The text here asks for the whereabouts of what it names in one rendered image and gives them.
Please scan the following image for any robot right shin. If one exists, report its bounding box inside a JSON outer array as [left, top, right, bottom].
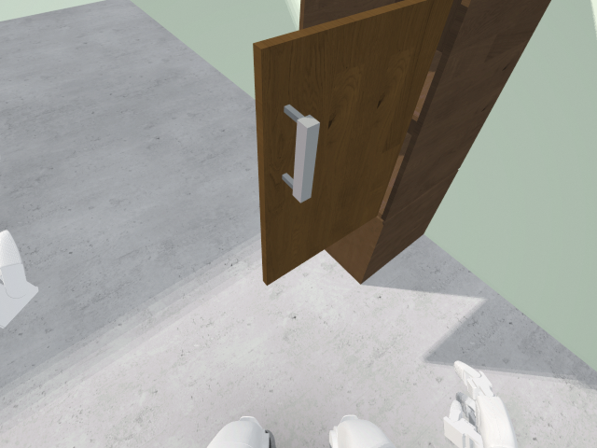
[[340, 415, 358, 423]]

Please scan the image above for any robot left hand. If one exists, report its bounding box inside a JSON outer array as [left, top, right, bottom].
[[0, 156, 38, 329]]

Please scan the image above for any robot right hand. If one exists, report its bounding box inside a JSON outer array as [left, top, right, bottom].
[[444, 360, 518, 448]]

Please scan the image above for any cupboard door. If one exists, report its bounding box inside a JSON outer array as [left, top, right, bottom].
[[253, 0, 453, 286]]

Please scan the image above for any right robot thigh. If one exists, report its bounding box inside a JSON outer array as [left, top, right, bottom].
[[329, 419, 396, 448]]

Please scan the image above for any handle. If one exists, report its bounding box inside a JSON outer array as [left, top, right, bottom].
[[282, 105, 320, 203]]

